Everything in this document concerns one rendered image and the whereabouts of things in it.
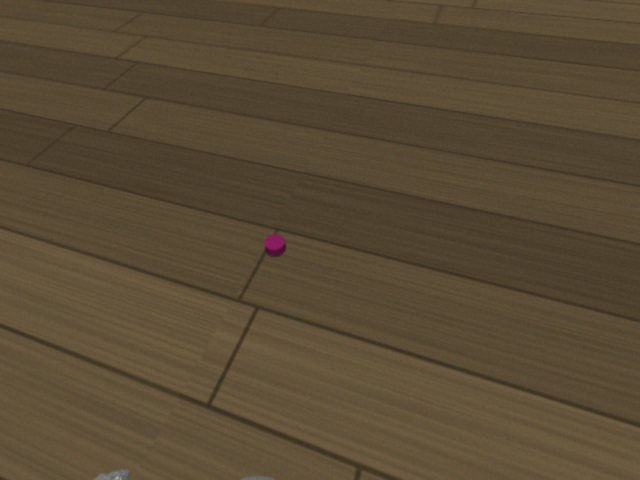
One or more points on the tin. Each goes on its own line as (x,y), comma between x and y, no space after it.
(275,244)

